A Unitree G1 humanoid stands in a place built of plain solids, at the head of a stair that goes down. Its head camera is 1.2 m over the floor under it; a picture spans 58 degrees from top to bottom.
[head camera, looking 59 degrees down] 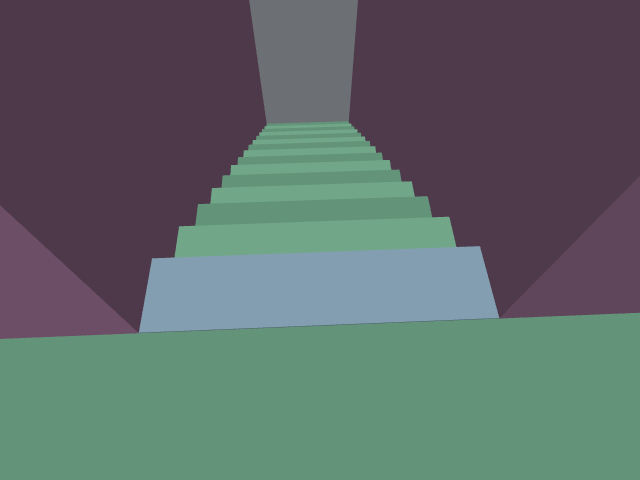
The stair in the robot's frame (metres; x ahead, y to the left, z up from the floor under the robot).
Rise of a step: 0.20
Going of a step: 0.25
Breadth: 1.06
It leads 2 degrees to the left of straight ahead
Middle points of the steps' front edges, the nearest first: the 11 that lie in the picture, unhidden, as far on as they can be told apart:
0.68 0.01 0.00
0.92 0.02 -0.20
1.17 0.03 -0.39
1.41 0.04 -0.59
1.66 0.05 -0.78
1.90 0.06 -0.98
2.15 0.07 -1.17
2.40 0.08 -1.37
2.64 0.09 -1.57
2.89 0.10 -1.76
3.13 0.11 -1.96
